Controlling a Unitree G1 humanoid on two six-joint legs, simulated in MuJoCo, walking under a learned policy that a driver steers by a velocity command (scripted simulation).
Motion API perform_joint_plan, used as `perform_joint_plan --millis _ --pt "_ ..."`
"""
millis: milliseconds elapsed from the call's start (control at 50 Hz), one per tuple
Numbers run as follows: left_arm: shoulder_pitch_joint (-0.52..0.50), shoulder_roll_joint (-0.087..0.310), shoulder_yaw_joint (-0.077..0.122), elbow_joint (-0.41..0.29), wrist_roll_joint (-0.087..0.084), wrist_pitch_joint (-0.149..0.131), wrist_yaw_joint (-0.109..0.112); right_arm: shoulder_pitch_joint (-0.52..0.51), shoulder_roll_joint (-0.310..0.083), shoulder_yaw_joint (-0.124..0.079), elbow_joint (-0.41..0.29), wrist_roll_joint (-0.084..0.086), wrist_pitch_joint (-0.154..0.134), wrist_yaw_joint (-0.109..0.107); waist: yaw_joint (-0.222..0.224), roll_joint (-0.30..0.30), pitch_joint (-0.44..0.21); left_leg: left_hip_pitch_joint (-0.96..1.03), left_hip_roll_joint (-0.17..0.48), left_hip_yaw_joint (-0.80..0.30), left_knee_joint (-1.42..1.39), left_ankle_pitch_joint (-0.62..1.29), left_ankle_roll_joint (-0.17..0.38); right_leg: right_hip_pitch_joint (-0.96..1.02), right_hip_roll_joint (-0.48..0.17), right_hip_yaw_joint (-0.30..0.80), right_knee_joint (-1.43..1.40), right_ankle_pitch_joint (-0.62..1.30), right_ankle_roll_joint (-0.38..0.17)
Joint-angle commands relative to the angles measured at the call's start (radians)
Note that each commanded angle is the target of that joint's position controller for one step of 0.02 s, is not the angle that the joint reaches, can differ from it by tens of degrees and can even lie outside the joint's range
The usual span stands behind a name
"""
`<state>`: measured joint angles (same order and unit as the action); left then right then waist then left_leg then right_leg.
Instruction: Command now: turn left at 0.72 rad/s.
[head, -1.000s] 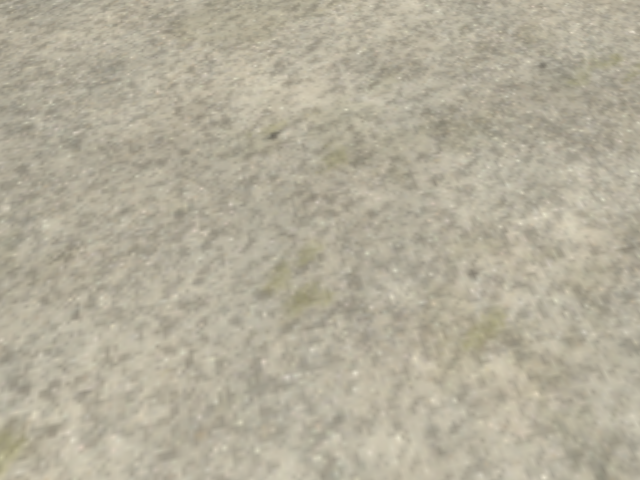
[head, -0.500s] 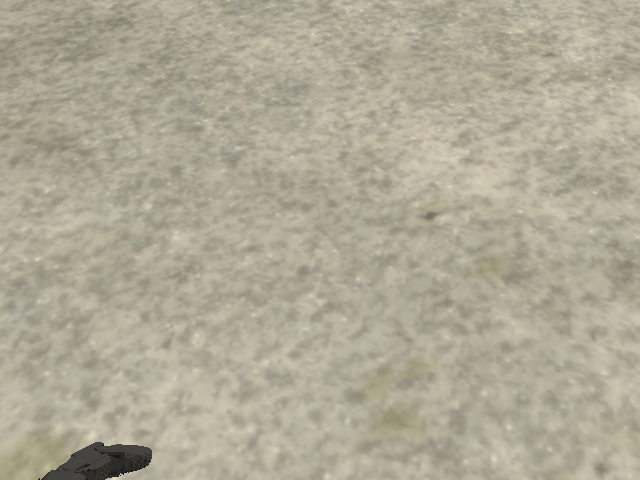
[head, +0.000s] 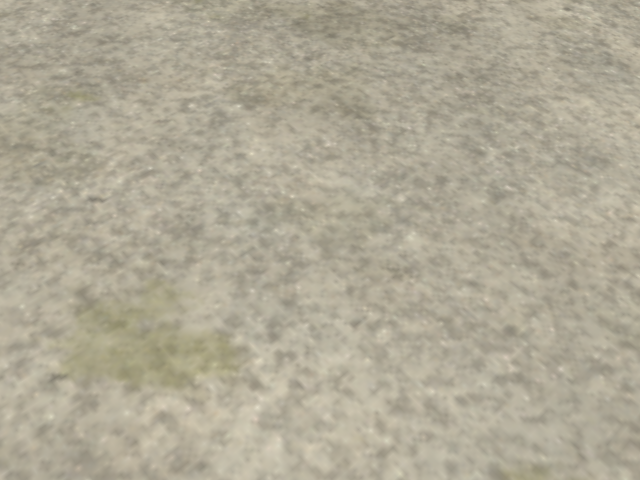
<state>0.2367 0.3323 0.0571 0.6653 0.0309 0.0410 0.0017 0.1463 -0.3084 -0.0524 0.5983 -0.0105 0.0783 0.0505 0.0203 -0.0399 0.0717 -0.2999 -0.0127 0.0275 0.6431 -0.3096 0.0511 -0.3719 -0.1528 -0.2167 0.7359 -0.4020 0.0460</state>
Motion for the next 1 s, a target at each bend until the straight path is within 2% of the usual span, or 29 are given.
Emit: perform_joint_plan --millis 20,40,60,100,120,180,260,320,360,380,400,420,440,460,500,560,600,640,680,720,740,760,780,800,820,840,900,940,1000 --pt "-0.078 0.088 0.02 -0.126 -0.005 0.024 0.018 0.153 -0.254 -0.079 -0.041 -0.015 -0.023 -0.036 -0.103 0.22 -0.088 0.169 0.369 -0.473 -0.32 0.468 0.233 -0.302 0.072 0.192 0.367 -0.188 0.038" --pt "-0.056 0.068 0.016 -0.108 -0.022 0.023 0.018 0.089 -0.202 -0.056 -0.036 -0.015 -0.024 -0.044 -0.056 0.223 -0.065 0.128 0.301 -0.377 -0.312 0.479 0.207 -0.275 0.074 0.211 0.366 -0.099 0.023" --pt "-0.022 0.075 0.019 -0.077 -0.024 0.015 0.016 0.018 -0.169 -0.045 -0.039 -0.014 -0.024 -0.048 -0.017 0.204 -0.064 0.124 0.227 -0.301 -0.312 0.457 0.169 -0.241 0.071 0.219 0.343 -0.016 0.016" --pt "0.042 0.102 0.03 -0.023 -0.004 0.012 0.01 -0.016 -0.12 -0.026 -0.038 -0.001 -0.031 -0.056 -0.002 0.208 -0.117 0.148 0.177 -0.235 -0.289 0.59 0.16 -0.181 0.1 0.191 0.385 0.044 0.009" --pt "0.046 0.098 0.03 -0.016 -0.008 0.015 0.005 -0.002 -0.11 -0.02 -0.029 0.001 -0.035 -0.055 -0.003 0.177 -0.135 0.162 0.181 -0.233 -0.286 0.611 0.162 -0.166 0.108 0.193 0.386 0.044 0.006" --pt "0.021 0.057 0.017 -0.012 -0.019 0.026 -0.002 0.042 -0.106 -0.017 0.0 -0.002 -0.046 -0.054 -0.025 0.149 -0.123 0.209 0.197 -0.263 -0.303 0.525 0.167 -0.165 0.112 0.204 0.279 0.04 -0.005" --pt "-0.008 0.031 0.006 -0.009 -0.016 0.029 0.001 0.063 -0.099 -0.011 0.032 -0.013 -0.05 -0.053 -0.048 0.17 -0.093 0.179 0.202 -0.295 -0.304 0.416 0.175 -0.07 0.128 0.207 0.089 0.001 -0.033" --pt "0.004 0.023 0.001 0.001 -0.027 0.024 0.012 0.055 -0.1 -0.007 0.056 -0.019 -0.052 -0.05 -0.044 0.168 -0.088 0.123 0.201 -0.319 -0.277 0.451 0.173 0.043 0.154 0.197 -0.038 -0.023 -0.054" --pt "0.044 0.002 -0.006 0.021 -0.029 0.014 0.019 0.027 -0.09 -0.001 0.07 -0.01 -0.052 -0.054 -0.007 0.14 -0.096 0.086 0.18 -0.325 -0.241 0.446 0.145 0.157 0.164 0.189 -0.218 0.071 -0.069" --pt "0.07 -0.008 -0.012 0.033 -0.021 0.001 0.023 0.015 -0.076 0.006 0.075 -0.001 -0.055 -0.059 0.017 0.108 -0.102 0.032 0.158 -0.32 -0.225 0.376 0.104 0.263 0.144 0.212 -0.372 0.216 -0.078" --pt "0.069 0.025 -0.013 0.03 -0.002 -0.016 0.03 0.037 -0.029 0.021 0.075 -0.002 -0.061 -0.06 -0.002 0.02 -0.124 -0.019 0.109 -0.296 -0.185 0.249 0.049 0.34 0.025 0.345 -0.446 0.266 -0.093" --pt "0.005 0.108 -0.003 0.006 0.0 -0.028 0.03 0.106 -0.001 0.025 0.084 0.001 -0.063 -0.058 -0.072 -0.112 -0.113 -0.045 -0.016 -0.189 -0.149 0.053 0.013 0.314 -0.122 0.496 -0.452 0.437 -0.148" --pt "-0.028 0.088 -0.004 0.017 -0.017 -0.029 0.021 0.088 -0.031 0.021 0.111 -0.009 -0.051 -0.058 -0.052 -0.141 -0.092 0.086 -0.03 -0.128 -0.162 -0.032 -0.002 0.152 -0.145 0.481 -0.435 0.443 -0.21" --pt "-0.06 0.07 -0.007 0.013 -0.017 -0.03 0.017 0.072 -0.055 0.013 0.117 -0.009 -0.048 -0.053 -0.058 -0.129 -0.065 0.102 -0.034 -0.131 -0.158 0.02 -0.001 0.141 -0.092 0.422 -0.427 0.375 -0.19" --pt "-0.027 0.118 0.014 0.019 -0.017 -0.02 0.027 0.034 -0.095 -0.007 0.114 -0.003 -0.048 -0.039 -0.02 -0.155 -0.043 0.022 -0.056 -0.119 -0.09 0.095 0.001 0.194 -0.048 0.361 -0.405 0.321 -0.163" --pt "0.0 0.112 0.023 0.014 -0.022 -0.005 0.04 0.059 -0.072 -0.016 0.111 -0.002 -0.043 -0.029 0.005 -0.14 -0.058 -0.081 -0.059 -0.065 0.121 -0.126 -0.007 0.247 -0.158 0.378 -0.384 0.474 -0.246" --pt "0.002 0.095 0.019 0.012 -0.012 -0.003 0.042 0.032 -0.051 -0.021 0.092 -0.003 -0.031 -0.025 0.016 -0.079 -0.043 -0.157 -0.016 -0.042 0.245 -0.27 -0.019 0.267 -0.219 0.374 -0.392 0.563 -0.297" --pt "-0.047 0.097 0.022 0.006 0.0 -0.002 0.038 0.036 -0.03 -0.017 0.085 0.006 -0.025 -0.017 0.002 -0.067 -0.052 -0.122 0.008 -0.017 0.2 -0.221 -0.035 0.259 -0.185 0.286 -0.373 0.575 -0.261" --pt "-0.084 0.109 0.027 -0.002 0.002 -0.001 0.03 0.062 -0.04 -0.021 0.082 0.016 -0.024 -0.009 0.0 -0.107 -0.083 -0.055 -0.002 0.018 0.128 -0.17 -0.037 0.258 -0.161 0.218 -0.339 0.568 -0.224" --pt "-0.101 0.121 0.033 -0.001 -0.008 0.0 0.021 0.086 -0.049 -0.028 0.075 0.017 -0.024 -0.006 -0.014 -0.103 -0.106 0.023 -0.015 0.047 0.013 -0.085 -0.024 0.236 -0.16 0.165 -0.276 0.503 -0.181" --pt "-0.104 0.122 0.035 0.002 -0.015 -0.001 0.017 0.11 -0.052 -0.032 0.077 0.011 -0.028 -0.012 -0.034 -0.068 -0.114 0.098 -0.029 0.036 -0.088 0.005 -0.008 0.186 -0.147 0.122 -0.2 0.411 -0.137" --pt "-0.076 0.111 0.035 0.012 -0.015 -0.001 0.011 0.139 -0.094 -0.045 0.08 -0.006 -0.038 -0.022 -0.055 0.059 -0.098 0.17 0.008 -0.109 -0.241 0.1 0.02 0.087 -0.092 0.068 -0.033 0.232 -0.076" --pt "-0.098 0.026 0.01 -0.051 0.0 0.007 0.004 0.22 -0.257 -0.085 0.075 -0.013 -0.048 -0.03 -0.065 0.343 -0.104 0.285 0.273 -0.586 -0.378 -0.01 0.139 -0.22 0.086 0.007 0.249 -0.255 0.001" --pt "-0.199 0.049 0.008 -0.101 0.018 0.015 0.009 0.302 -0.286 -0.099 0.087 -0.012 -0.052 -0.019 -0.12 0.291 -0.108 0.253 0.319 -0.789 -0.443 -0.245 0.264 -0.32 0.161 0.237 0.339 -0.302 -0.017" --pt "-0.233 0.076 0.014 -0.101 0.013 0.01 0.003 0.281 -0.232 -0.086 0.095 -0.016 -0.048 -0.016 -0.109 0.203 -0.034 0.244 0.301 -0.757 -0.486 -0.589 0.272 -0.396 0.124 0.284 0.361 -0.2 -0.036" --pt "-0.243 0.103 0.023 -0.095 -0.001 -0.007 -0.005 0.227 -0.191 -0.071 0.087 -0.005 -0.042 -0.021 -0.087 0.172 0.034 0.197 0.265 -0.697 -0.514 -0.62 0.239 -0.409 0.109 0.274 0.332 -0.08 -0.043" --pt "-0.184 0.087 0.022 -0.031 0.026 -0.039 -0.023 0.203 -0.155 -0.055 0.083 -0.001 -0.068 -0.033 -0.069 0.14 -0.007 0.235 0.157 -0.551 -0.51 -0.332 0.183 -0.328 0.102 0.263 0.256 0.124 -0.018" --pt "-0.193 0.066 0.017 -0.028 0.023 -0.042 -0.029 0.248 -0.165 -0.058 0.104 0.004 -0.089 -0.028 -0.076 0.101 -0.031 0.275 0.136 -0.532 -0.494 -0.257 0.185 -0.339 0.115 0.26 0.209 0.176 -0.005" --pt "-0.243 0.059 0.015 -0.044 0.015 -0.041 -0.026 0.276 -0.171 -0.06 0.114 0.006 -0.103 -0.029 -0.091 0.128 -0.016 0.253 0.12 -0.541 -0.481 -0.218 0.198 -0.362 0.127 0.259 0.131 0.215 0.028"
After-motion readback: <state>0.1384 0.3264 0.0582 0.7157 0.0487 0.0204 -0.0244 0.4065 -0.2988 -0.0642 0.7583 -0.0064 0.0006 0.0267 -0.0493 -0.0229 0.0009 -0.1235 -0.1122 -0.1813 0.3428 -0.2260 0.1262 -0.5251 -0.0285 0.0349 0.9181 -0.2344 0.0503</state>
